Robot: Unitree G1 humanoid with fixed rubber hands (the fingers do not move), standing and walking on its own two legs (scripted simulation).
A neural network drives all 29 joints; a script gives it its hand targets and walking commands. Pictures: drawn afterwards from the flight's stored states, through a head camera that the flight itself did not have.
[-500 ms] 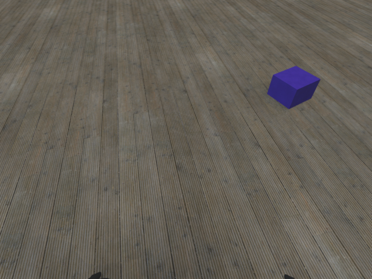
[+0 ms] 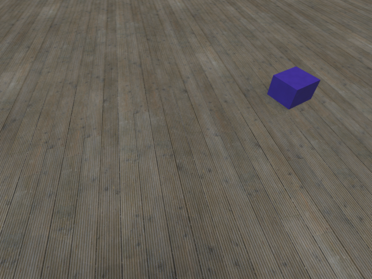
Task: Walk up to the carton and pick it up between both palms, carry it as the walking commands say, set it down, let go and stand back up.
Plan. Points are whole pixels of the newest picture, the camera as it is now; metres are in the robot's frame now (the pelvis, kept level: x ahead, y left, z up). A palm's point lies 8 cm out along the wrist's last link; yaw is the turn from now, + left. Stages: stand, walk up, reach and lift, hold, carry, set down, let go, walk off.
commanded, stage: walk up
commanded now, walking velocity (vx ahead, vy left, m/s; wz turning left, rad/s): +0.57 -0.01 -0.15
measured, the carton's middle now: (292, 87) +1.73 -0.91 -0.67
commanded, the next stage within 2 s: none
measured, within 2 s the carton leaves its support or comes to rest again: neither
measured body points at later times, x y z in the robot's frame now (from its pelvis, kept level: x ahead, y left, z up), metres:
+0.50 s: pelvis +0.11 -0.02 +0.01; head +0.11 -0.02 +0.46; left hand +0.03 +0.22 -0.12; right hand +0.28 -0.25 -0.10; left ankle +0.23 +0.13 -0.68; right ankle +0.02 -0.14 -0.73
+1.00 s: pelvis +0.33 +0.03 +0.01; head +0.34 +0.04 +0.46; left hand +0.51 +0.24 -0.10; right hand +0.23 -0.20 -0.13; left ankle +0.27 +0.12 -0.73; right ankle +0.42 -0.13 -0.68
